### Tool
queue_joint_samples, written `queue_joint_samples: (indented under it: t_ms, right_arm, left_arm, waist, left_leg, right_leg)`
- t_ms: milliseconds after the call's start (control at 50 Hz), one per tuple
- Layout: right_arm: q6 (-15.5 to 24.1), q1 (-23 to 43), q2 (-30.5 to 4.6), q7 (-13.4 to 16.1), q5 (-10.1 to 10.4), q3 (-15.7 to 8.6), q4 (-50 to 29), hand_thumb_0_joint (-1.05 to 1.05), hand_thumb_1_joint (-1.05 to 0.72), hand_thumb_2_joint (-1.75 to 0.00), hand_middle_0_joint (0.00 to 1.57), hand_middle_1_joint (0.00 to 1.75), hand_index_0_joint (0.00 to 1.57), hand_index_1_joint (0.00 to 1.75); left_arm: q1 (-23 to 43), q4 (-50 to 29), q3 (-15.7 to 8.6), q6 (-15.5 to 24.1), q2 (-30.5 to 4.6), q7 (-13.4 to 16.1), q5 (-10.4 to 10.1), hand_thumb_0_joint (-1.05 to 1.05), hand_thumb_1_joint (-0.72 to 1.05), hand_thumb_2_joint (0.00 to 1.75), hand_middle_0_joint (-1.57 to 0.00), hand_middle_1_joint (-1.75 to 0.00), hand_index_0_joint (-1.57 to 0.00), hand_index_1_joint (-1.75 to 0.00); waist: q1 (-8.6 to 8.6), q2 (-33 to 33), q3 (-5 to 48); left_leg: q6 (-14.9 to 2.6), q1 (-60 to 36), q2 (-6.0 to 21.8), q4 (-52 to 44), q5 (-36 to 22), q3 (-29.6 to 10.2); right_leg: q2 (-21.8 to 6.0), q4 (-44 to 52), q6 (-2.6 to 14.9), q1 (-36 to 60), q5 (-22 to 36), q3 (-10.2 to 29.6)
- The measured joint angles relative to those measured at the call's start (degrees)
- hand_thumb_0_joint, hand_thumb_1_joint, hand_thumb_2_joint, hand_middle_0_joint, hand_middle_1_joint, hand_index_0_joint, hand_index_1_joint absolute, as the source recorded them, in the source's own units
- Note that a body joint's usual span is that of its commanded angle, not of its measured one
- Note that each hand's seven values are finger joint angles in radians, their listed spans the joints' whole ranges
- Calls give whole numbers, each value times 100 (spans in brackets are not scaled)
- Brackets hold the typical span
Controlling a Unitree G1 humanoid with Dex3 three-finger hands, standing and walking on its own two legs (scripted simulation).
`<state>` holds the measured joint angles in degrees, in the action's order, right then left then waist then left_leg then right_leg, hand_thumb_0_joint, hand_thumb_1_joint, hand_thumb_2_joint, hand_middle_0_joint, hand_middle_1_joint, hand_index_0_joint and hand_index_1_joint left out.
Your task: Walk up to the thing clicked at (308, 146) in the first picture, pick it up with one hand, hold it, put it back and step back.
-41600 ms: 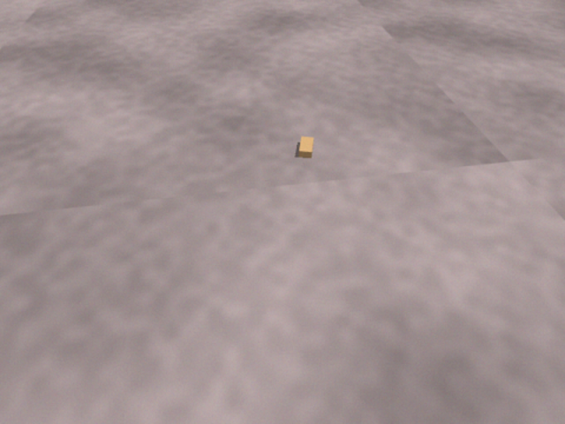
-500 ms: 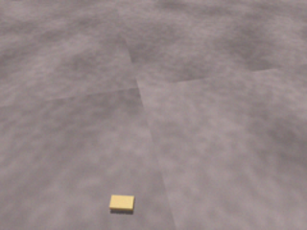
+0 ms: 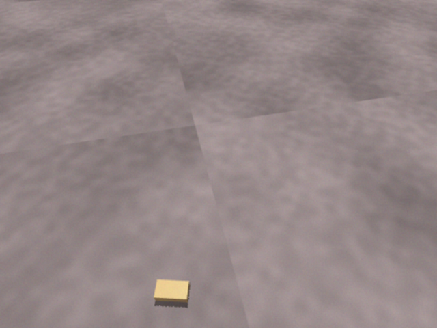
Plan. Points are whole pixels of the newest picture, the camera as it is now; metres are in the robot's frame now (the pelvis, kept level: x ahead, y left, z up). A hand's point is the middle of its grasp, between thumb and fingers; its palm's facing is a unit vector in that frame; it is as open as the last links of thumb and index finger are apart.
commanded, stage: stand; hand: left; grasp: from above
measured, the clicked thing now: (172, 290) +0.43 +0.22 -0.76
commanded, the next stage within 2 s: step back in 0.22 s
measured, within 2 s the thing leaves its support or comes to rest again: neither
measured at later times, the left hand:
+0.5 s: hand out of the picture +0.08 +0.29 -0.17, palm faces -0.05 -0.92 -0.39, open 7.4 cm
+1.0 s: hand out of the picture -0.01 +0.29 -0.17, palm faces -0.12 -0.91 -0.40, open 7.4 cm
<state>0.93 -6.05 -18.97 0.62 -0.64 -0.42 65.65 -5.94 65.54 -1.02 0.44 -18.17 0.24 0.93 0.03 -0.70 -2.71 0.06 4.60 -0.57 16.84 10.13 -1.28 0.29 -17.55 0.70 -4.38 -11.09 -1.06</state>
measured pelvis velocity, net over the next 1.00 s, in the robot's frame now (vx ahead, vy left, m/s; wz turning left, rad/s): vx -0.14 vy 0.03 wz -0.11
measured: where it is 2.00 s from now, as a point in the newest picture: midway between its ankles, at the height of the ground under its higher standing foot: outside the picture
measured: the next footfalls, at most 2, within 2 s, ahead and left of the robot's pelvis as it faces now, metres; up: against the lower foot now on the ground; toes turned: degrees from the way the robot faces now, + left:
right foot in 0.98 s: -0.12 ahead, -0.08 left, +0.00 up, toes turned -2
left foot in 1.34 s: -0.23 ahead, +0.15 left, +0.00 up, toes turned -4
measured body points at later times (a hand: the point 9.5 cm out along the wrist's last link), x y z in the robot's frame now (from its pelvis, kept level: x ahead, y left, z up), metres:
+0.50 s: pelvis -0.04 +0.02 -0.02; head +0.02 +0.03 +0.43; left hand +0.08 +0.34 -0.14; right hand +0.05 -0.30 -0.13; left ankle -0.06 +0.14 -0.72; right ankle -0.02 -0.11 -0.75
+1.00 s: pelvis -0.14 +0.03 -0.03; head -0.08 +0.02 +0.41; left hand -0.01 +0.34 -0.15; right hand -0.06 -0.28 -0.15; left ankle -0.06 +0.14 -0.75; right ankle -0.16 -0.08 -0.75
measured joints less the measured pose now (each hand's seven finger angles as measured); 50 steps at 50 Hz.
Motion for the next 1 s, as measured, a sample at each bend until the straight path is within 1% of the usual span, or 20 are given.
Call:
queue_joint_samples:
  t_ms: [220, 300, 360, 420, 460, 500, 540, 560, 580, 600, 620, 660, 720, 760, 820, 880, 920, 960, 980, 1000]
  right_arm:
    - [-9, -29, -9, -17, 6, 6, -4, 0, -91, -90, 21, 30, 20, 30]
    - [-125, 112, -95, -60, 66, -48, -234, 0, -91, -90, 21, 30, 20, 30]
    - [-207, 210, -193, -63, 98, -118, -472, 0, -91, -90, 21, 30, 20, 30]
    - [-316, 221, -280, -77, 75, -195, -714, 0, -91, -90, 21, 30, 20, 30]
    - [-335, 165, -320, -94, 86, -234, -859, 0, -91, -90, 21, 30, 20, 30]
    - [-318, 74, -356, -104, 80, -258, -964, 0, -91, -90, 21, 30, 20, 30]
    - [-268, -51, -410, -105, 19, -292, -1037, 0, -91, -90, 21, 30, 20, 30]
    - [-243, -77, -389, -87, -40, -329, -1036, 0, -91, -90, 21, 30, 20, 30]
    - [-234, -81, -335, -82, -72, -334, -1028, 0, -91, -90, 21, 30, 20, 30]
    - [-236, -93, -291, -94, -81, -316, -1038, 0, -91, -90, 21, 30, 20, 30]
    - [-237, -114, -245, -96, -76, -297, -1055, 0, -91, -90, 21, 30, 20, 30]
    - [-241, -166, -153, -64, -78, -258, -1092, 0, -91, -90, 21, 30, 20, 30]
    - [-224, -205, -89, 9, -64, -224, -1209, 0, -90, -90, 21, 30, 20, 30]
    - [-201, -210, -63, 45, -44, -222, -1308, 0, -90, -90, 21, 30, 20, 31]
    - [-170, -191, -43, 65, -30, -206, -1460, 0, -90, -90, 21, 30, 20, 31]
    - [-157, -158, -60, 60, -34, -190, -1591, 0, -90, -90, 21, 30, 20, 31]
    - [-172, -135, -97, 43, -35, -179, -1646, 0, -90, -90, 21, 30, 20, 31]
    - [-213, -112, -153, 23, -22, -171, -1664, 0, -90, -90, 21, 30, 20, 31]
    - [-240, -97, -184, 14, -6, -167, -1656, 0, -90, -90, 21, 30, 20, 31]
    - [-271, -52, -241, 11, 16, -174, -1620, 0, -90, -90, 21, 30, 20, 31]
  left_arm:
    - [-27, -21, 25, 16, -27, -10, -9, 0, 90, 90, -20, -30, -20, -30]
    - [6, -292, -108, -40, -88, -17, -93, 0, 90, 90, -20, -30, -20, -30]
    - [90, -542, -181, -106, -189, -2, -91, 0, 90, 90, -20, -30, -20, -30]
    - [142, -813, -224, -177, -294, 23, -8, 0, 90, 90, -20, -30, -20, -30]
    - [186, -961, -237, -216, -367, 43, 42, 0, 90, 90, -20, -30, -20, -30]
    - [247, -1107, -229, -257, -431, 55, 69, 1, 90, 90, -20, -30, -20, -30]
    - [303, -1266, -207, -321, -478, 45, 42, 1, 90, 90, -20, -30, -20, -30]
    - [370, -1330, -210, -354, -514, 43, 8, 1, 90, 90, -20, -30, -20, -30]
    - [441, -1378, -225, -388, -551, 61, -13, 1, 90, 90, -20, -30, -20, -30]
    - [475, -1411, -238, -415, -561, 95, -13, 1, 90, 90, -20, -30, -20, -30]
    - [484, -1424, -244, -436, -559, 125, -9, 0, 90, 90, -20, -30, -20, -30]
    - [443, -1439, -230, -459, -554, 149, -31, 0, 90, 90, -20, -30, -20, -30]
    - [291, -1505, -233, -442, -504, 115, -31, 0, 90, 90, -20, -30, -20, -30]
    - [164, -1549, -245, -439, -466, 90, -10, 0, 90, 90, -20, -30, -20, -30]
    - [13, -1587, -272, -456, -436, 61, 5, 0, 90, 90, -20, -30, -20, -30]
    - [-70, -1604, -311, -460, -418, 40, 14, 0, 90, 90, -20, -30, -20, -30]
    - [-117, -1617, -331, -436, -407, 17, 24, 1, 90, 90, -20, -30, -20, -30]
    - [-183, -1616, -350, -389, -392, -12, 45, 1, 90, 90, -20, -30, -20, -30]
    - [-228, -1611, -361, -353, -385, -22, 62, 1, 90, 90, -20, -30, -20, -30]
    - [-243, -1582, -374, -321, -327, -21, 93, 0, 90, 90, -20, -30, -20, -30]
  waist:
    - [13, -1, 1]
    - [45, -48, -221]
    - [44, -46, -458]
    - [-4, 77, -610]
    - [8, 175, -656]
    - [34, 243, -679]
    - [99, 233, -666]
    - [100, 302, -716]
    - [71, 402, -809]
    - [77, 426, -874]
    - [116, 414, -907]
    - [152, 402, -896]
    - [139, 355, -896]
    - [135, 316, -912]
    - [122, 276, -938]
    - [112, 229, -967]
    - [89, 186, -956]
    - [60, 125, -897]
    - [36, 92, -850]
    - [55, -58, -862]
  left_leg:
    - [32, 9, 41, -3, -1, 1]
    - [13, 412, 90, 565, 192, 4]
    - [-63, 852, 65, 1283, 264, -12]
    - [-175, 1288, -179, 2519, 1278, -121]
    - [-215, 1395, -272, 2966, 1627, -139]
    - [-198, 1279, -239, 2750, 1503, -81]
    - [-166, 963, -130, 1875, 770, -38]
    - [-166, 915, -181, 1768, 927, -13]
    - [-197, 933, -241, 1825, 972, 45]
    - [-227, 962, -237, 1868, 962, 59]
    - [-249, 976, -208, 1846, 911, 37]
    - [-268, 974, -151, 1668, 750, 39]
    - [-297, 978, -88, 1480, 577, 119]
    - [-310, 997, -59, 1448, 516, 178]
    - [-316, 1089, -20, 1509, 468, 279]
    - [-296, 1242, 27, 1653, 437, 364]
    - [-260, 1368, 71, 1786, 430, 423]
    - [-201, 1524, 129, 1983, 454, 468]
    - [-160, 1617, 167, 2112, 481, 487]
    - [-113, 1681, 270, 2238, 498, 416]
  right_leg:
    - [41, 21, 33, -6, 16, 1]
    - [95, -339, 64, -317, -70, 0]
    - [90, -655, 86, -570, -136, 7]
    - [-29, -997, 62, -835, -212, 114]
    - [-125, -1188, 23, -1005, -252, 160]
    - [-198, -1392, -60, -1179, -302, 179]
    - [-229, -1728, -168, -1408, -428, 145]
    - [-254, -1990, -111, -1555, -516, 240]
    - [-174, -2379, -45, -1695, -969, 507]
    - [23, -2857, -13, -1827, -1510, 750]
    - [239, -3352, 15, -1943, -1858, 916]
    - [557, -4218, 38, -2149, -2020, 1083]
    - [691, -4864, -24, -2215, -1872, 1057]
    - [657, -4830, -97, -2085, -1837, 1013]
    - [549, -4428, -169, -1831, -1891, 958]
    - [391, -3814, -164, -1577, -1885, 824]
    - [265, -3270, -117, -1387, -1793, 682]
    - [165, -2499, -40, -1114, -1452, 535]
    - [143, -2067, 1, -965, -1101, 487]
    - [236, -1961, 14, -922, -942, 412]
